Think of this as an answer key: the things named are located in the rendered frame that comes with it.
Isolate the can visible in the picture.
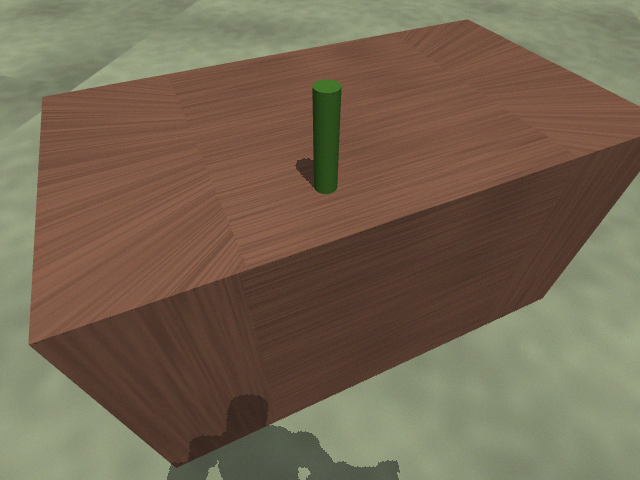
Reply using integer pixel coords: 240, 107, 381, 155
312, 79, 341, 194

